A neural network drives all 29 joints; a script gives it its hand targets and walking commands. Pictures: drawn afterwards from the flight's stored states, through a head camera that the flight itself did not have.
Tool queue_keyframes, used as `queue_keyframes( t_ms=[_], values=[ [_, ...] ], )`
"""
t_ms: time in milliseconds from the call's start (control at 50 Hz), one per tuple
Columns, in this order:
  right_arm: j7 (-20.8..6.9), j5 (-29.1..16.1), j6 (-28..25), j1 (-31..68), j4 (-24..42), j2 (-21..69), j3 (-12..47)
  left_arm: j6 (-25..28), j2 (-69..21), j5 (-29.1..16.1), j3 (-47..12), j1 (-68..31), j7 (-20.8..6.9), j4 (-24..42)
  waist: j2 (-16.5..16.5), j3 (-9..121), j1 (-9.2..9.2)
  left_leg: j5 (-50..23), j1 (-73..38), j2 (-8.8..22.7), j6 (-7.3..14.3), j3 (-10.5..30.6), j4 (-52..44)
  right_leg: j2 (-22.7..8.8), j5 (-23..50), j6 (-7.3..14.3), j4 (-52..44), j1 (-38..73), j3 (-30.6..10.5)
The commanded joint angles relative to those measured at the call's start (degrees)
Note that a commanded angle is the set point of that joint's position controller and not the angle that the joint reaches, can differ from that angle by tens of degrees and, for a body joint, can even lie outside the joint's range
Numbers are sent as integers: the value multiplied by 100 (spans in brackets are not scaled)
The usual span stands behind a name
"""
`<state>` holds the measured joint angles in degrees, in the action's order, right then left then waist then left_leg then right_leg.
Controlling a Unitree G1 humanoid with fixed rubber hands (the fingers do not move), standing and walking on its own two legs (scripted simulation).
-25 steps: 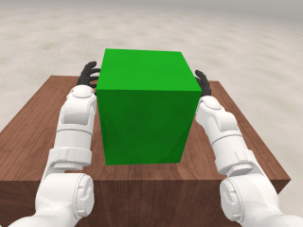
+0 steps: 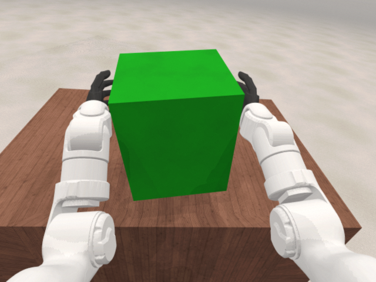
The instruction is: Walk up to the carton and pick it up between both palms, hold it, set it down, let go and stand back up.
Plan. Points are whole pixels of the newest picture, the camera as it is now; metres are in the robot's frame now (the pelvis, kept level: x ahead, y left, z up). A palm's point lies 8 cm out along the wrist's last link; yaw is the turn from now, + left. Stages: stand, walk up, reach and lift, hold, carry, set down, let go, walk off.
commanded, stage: hold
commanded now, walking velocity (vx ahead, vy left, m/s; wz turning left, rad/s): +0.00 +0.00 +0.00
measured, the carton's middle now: (175, 124) +0.40 +0.02 +0.19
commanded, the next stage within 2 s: none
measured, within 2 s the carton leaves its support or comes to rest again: neither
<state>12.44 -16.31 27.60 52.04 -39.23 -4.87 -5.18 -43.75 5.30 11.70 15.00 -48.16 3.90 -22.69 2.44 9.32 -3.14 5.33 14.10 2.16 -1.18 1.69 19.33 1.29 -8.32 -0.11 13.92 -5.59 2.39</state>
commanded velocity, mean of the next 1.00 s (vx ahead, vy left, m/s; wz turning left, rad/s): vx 0.00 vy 0.00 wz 0.00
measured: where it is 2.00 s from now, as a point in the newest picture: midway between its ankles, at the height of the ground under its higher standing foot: outside the picture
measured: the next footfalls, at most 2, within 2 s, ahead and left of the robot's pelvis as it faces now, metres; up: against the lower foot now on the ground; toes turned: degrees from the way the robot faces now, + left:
none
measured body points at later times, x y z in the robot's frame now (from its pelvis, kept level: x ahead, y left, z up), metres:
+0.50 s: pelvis -0.03 -0.01 +0.00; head -0.12 +0.02 +0.44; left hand +0.35 +0.17 +0.30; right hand +0.36 -0.13 +0.30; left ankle +0.05 +0.12 -0.75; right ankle -0.01 -0.12 -0.75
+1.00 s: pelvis +0.00 -0.01 +0.00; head -0.08 +0.01 +0.44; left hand +0.38 +0.16 +0.28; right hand +0.39 -0.14 +0.28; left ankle +0.05 +0.13 -0.75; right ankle -0.01 -0.12 -0.75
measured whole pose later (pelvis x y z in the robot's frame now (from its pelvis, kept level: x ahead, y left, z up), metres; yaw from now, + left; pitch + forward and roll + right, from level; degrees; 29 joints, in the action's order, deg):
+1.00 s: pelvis +0.00 -0.01 +0.00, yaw +0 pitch -2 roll -1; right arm 15.8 -23.1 34.2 53.5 -35.2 -9.1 0.8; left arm -50.9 5.5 13.3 14.3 -49.1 1.8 -17.5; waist 0.8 10.4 -3.4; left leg 5.6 12.0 2.6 -1.7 1.9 19.1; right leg 1.8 -9.4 0.2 15.2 -4.2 2.2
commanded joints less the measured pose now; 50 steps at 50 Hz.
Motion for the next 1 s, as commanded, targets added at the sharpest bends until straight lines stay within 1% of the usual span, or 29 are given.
queue_keyframes(
  t_ms=[0, 60, 100, 160, 180, 220, 240, 260, 300, 340, 380, 420, 480, 500, 520, 540, 580, 600, 680, 700, 740, 760, 780, 800, 820, 840, 880, 920, 980],
  values=[
    [-76, -1459, 75, 4207, 3622, 3121, 2704, 147, -3873, -1364, -3133, -3656, -963, 3089, -1100, 3334, -885, -3062, -2754, -448, -495, -64, 662, 332, 3756, -564, 493, 1303, -43],
    [-50, -1590, 88, 4831, 5164, 3175, 2984, 105, -4171, -1722, -3532, -3569, -855, 3567, -695, 3911, -778, -2632, -2652, -396, -368, -49, 619, 376, 3394, -513, 411, 1287, -82],
    [-84, -1580, 233, 4660, 4926, 3224, 2899, 33, -4050, -1712, -3435, -3976, -827, 3802, -730, 3569, -791, -2426, -2546, -413, -365, -35, 557, 403, 2708, -463, 353, 1085, -49],
    [-306, -1160, 412, 5114, 3959, 3102, 2349, -103, -3976, -1549, -3000, -4201, -815, 2658, -394, 2274, -637, -567, -2002, -261, -138, 41, 42, 310, 548, -340, -23, 70, -64],
    [-381, -1198, 375, 5156, 4011, 3279, 2548, -43, -4069, -1537, -2875, -4312, -785, 2842, -230, 2566, -520, -623, -2129, -255, -82, 41, -27, 326, 561, -314, -16, -13, -31],
    [-515, -903, 436, 5304, 2780, 3312, 2089, -88, -3717, -1234, -2220, -4580, -844, 1808, -73, 1766, -295, 505, -1681, -302, 66, -73, -276, 241, -692, -283, -144, -330, -30],
    [-593, -682, 554, 5086, 2030, 3270, 1880, -176, -3632, -1026, -2073, -4518, -906, 1420, -8, 1146, -324, 1013, -1413, -235, 118, -95, -478, 231, -1141, -239, -208, -464, -44],
    [-581, -713, 540, 5265, 2356, 3452, 2080, -213, -3782, -1005, -2047, -4333, -1004, 1375, 131, 1281, -321, 715, -1482, -268, 183, -216, -305, 188, -796, -263, -147, -314, -122],
    [-758, -224, 621, 5075, 518, 2825, 1180, -310, -3439, -465, -1523, -4499, -1114, 244, -247, 534, -413, 1998, -1150, -59, 149, -121, -731, 194, -2015, -147, -270, -675, -69],
    [-785, 16, 583, 4903, 315, 2939, 973, -221, -3123, -459, -1388, -4506, -1320, -45, 33, 653, -477, 1976, -962, -111, 208, -250, -740, 152, -1996, -183, -254, -267, -120],
    [-695, -69, 559, 5196, 506, 2849, 971, -232, -3270, -507, -1475, -4361, -1486, -188, -159, 922, -563, 1555, -1165, -183, 104, -330, -487, 68, -1593, -151, -307, -304, -329],
    [-555, -346, 424, 5385, 966, 3067, 1327, -153, -3465, -688, -1704, -4263, -1525, 192, -254, 1482, -589, 447, -1488, -213, 9, -244, -284, 92, 171, -244, -141, 310, -268],
    [-475, -886, 360, 5143, 1147, 3134, 1512, 11, -3663, -808, -2142, -4902, -1413, 1190, -1003, 2637, -639, -657, -1929, -305, -270, -122, -17, 154, 1165, -234, 13, 752, -260],
    [-498, -966, 380, 5182, 1023, 3109, 1493, 6, -3777, -933, -2074, -5119, -1365, 1239, -1015, 2413, -621, -509, -1912, -246, -254, -77, -72, 218, 911, -260, -5, 502, -219],
    [-569, -850, 394, 5396, 553, 2927, 1270, -7, -3726, -833, -2134, -5450, -1312, 920, -1216, 2029, -619, 564, -1646, -197, -245, -31, -290, 210, -243, -125, -93, -8, -230],
    [-627, -618, 381, 5432, 383, 3082, 1184, 30, -3571, -752, -1946, -5601, -1260, 805, -948, 1865, -539, 1064, -1451, -236, -96, -88, -391, 189, -873, -159, -112, -107, -166],
    [-756, -516, 313, 5763, 199, 2938, 940, 65, -3619, -595, -1780, -5624, -1154, 387, -988, 1526, -511, 1423, -1265, -204, -36, -97, -520, 232, -1337, -140, -143, -420, -146],
    [-754, -468, 367, 5630, 69, 3085, 1054, 48, -3376, -624, -1550, -5215, -1191, -8, -509, 1237, -412, 1330, -1150, -264, 104, -221, -434, 172, -1366, -185, -214, -322, -174],
    [-696, -683, 148, 5741, 1003, 3391, 1469, 179, -3637, -965, -1946, -5288, -1120, 880, -592, 2120, -416, 515, -1491, -293, -50, -132, -282, 204, -321, -253, -126, 101, -194],
    [-630, -686, 153, 5790, 1000, 3224, 1323, 185, -3679, -1116, -2185, -5368, -1106, 707, -748, 2110, -585, 536, -1528, -294, -125, -144, -206, 180, -220, -224, -128, -22, -205],
    [-574, -761, 210, 5759, 1232, 3388, 1521, 124, -3670, -1104, -2041, -5113, -1149, 720, -541, 2161, -492, 205, -1501, -356, -39, -154, -137, 168, 44, -304, -99, 156, -190],
    [-521, -1012, 235, 5487, 1440, 3674, 1849, 186, -3530, -1089, -2110, -5302, -1124, 1454, -535, 2508, -361, -241, -1660, -400, -27, -171, -71, 200, 473, -369, -47, 399, -199],
    [-479, -1058, 231, 5519, 1617, 3382, 1829, 97, -3715, -1068, -2228, -4844, -1070, 1327, -831, 2648, -454, -688, -1803, -423, -83, -165, 58, 228, 934, -342, 81, 503, -168],
    [-336, -1232, 251, 5471, 2362, 3481, 2113, 36, -3629, -1121, -2471, -4565, -1113, 1584, -581, 2877, -539, -1138, -1979, -472, -61, -134, 265, 218, 1688, -478, 122, 696, -201],
    [-340, -1380, 386, 5178, 1731, 3302, 2028, -20, -3574, -1066, -2360, -4807, -1085, 1698, -938, 2717, -451, -1080, -2095, -407, -92, -44, 205, 236, 1465, -406, 106, 488, -212],
    [-240, -1507, 405, 5195, 2323, 3542, 2323, -59, -3535, -1128, -2297, -4600, -1117, 1890, -586, 3103, -443, -1461, -2128, -487, 1, -126, 308, 246, 2085, -494, 175, 969, -224],
    [-59, -1773, 412, 4973, 3255, 3440, 2545, -87, -3781, -1367, -2698, -4179, -1109, 2398, -711, 3409, -615, -2088, -2305, -544, -170, -87, 484, 221, 3363, -575, 339, 1262, -289],
    [-50, -1901, 530, 5312, 3262, 3312, 2550, -170, -3671, -1301, -2562, -4434, -1086, 2388, -735, 3275, -497, -1699, -2201, -576, -116, -71, 398, 253, 2948, -597, 297, 1048, -176],
    [-18, -1808, 744, 4732, 3348, 3224, 2569, -324, -3614, -1302, -2605, -4080, -1070, 2839, -664, 3016, -692, -1912, -2244, -540, -174, -50, 470, 270, 3170, -590, 390, 1038, -138]
  ],
)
